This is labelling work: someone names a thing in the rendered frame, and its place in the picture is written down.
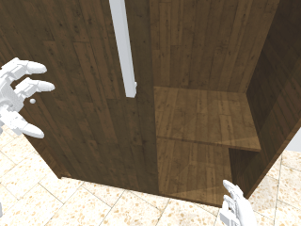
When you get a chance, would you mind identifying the wardrobe door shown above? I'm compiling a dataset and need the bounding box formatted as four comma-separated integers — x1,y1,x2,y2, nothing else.
20,107,67,171
0,0,159,196

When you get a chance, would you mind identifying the left robot hand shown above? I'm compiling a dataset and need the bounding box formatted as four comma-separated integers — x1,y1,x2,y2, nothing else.
0,57,55,138

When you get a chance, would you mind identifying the handle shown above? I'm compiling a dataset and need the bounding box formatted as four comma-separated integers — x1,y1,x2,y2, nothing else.
109,0,137,98

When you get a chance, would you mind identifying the right robot hand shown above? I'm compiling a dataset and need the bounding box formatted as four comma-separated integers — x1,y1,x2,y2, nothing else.
219,180,258,226

